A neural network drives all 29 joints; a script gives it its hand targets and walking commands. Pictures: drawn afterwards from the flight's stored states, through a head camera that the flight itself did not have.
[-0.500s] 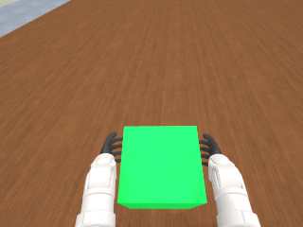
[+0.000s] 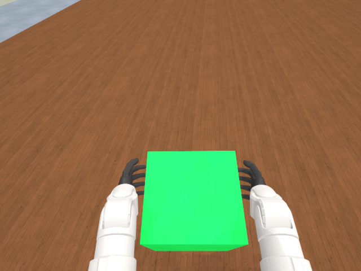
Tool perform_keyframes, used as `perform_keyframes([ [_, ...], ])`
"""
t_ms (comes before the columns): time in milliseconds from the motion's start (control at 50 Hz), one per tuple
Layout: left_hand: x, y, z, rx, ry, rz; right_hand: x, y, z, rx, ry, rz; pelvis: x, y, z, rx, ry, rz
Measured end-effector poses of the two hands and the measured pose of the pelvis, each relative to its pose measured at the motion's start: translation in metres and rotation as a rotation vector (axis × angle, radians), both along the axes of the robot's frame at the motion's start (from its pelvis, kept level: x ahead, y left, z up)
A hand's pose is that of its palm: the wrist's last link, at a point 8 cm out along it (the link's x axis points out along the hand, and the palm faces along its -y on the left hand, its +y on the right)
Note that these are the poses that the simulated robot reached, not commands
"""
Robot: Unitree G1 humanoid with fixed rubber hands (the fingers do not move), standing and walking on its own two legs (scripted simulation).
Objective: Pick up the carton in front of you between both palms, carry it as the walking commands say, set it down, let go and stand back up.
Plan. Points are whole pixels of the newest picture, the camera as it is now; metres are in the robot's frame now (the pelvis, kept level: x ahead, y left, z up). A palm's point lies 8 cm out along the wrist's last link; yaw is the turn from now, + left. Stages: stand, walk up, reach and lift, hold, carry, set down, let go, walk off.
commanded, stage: carry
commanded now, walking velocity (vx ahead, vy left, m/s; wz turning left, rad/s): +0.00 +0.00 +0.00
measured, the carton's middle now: (191, 205) +0.31 +0.00 -0.06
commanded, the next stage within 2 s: hold in 0.42 s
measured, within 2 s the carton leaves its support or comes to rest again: neither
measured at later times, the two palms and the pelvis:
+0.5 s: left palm (121, 195) +0.28 +0.16 +0.05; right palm (255, 195) +0.28 -0.14 +0.04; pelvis -0.01 +0.01 +0.00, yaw +2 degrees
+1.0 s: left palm (116, 203) +0.25 +0.16 +0.06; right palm (251, 185) +0.30 -0.13 +0.05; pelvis -0.01 -0.03 +0.01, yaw +9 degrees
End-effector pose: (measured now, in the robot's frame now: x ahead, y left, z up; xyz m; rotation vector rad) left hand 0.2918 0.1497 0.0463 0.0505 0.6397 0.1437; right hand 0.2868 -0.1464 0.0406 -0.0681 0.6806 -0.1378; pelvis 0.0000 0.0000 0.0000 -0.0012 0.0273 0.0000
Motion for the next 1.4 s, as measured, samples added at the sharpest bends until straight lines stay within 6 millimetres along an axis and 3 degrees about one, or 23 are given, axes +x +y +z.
perform_keyframes([
  [420, -0.006, 0.007, -0.001, -0.001, 0.003, 0.001, -0.005, 0.006, -0.001, 0.002, 0.000, -0.001, -0.006, 0.007, -0.001, -0.001, -0.001, 0.001],
  [480, -0.010, 0.009, -0.001, -0.001, 0.008, -0.002, -0.010, 0.007, 0.000, 0.007, 0.003, 0.011, -0.008, 0.007, 0.004, -0.007, -0.064, 0.017],
  [780, -0.042, 0.025, 0.007, -0.014, 0.001, 0.135, 0.002, 0.025, 0.008, 0.014, -0.004, 0.150, -0.014, -0.015, 0.007, 0.014, -0.172, 0.138],
  [1120, -0.031, 0.009, 0.011, -0.017, 0.006, 0.167, 0.019, 0.010, 0.009, 0.028, 0.003, 0.162, -0.005, -0.039, 0.006, 0.018, -0.168, 0.168],
  [1280, -0.008, 0.010, -0.007, -0.022, 0.029, 0.206, 0.041, 0.016, -0.012, 0.035, 0.031, 0.130, -0.006, -0.038, 0.000, 0.010, -0.117, 0.169],
  [1400, 0.010, 0.007, -0.050, 0.004, 0.050, 0.190, 0.056, 0.013, -0.056, 0.005, 0.048, 0.136, -0.013, -0.035, -0.009, 0.000, 0.019, 0.165],
])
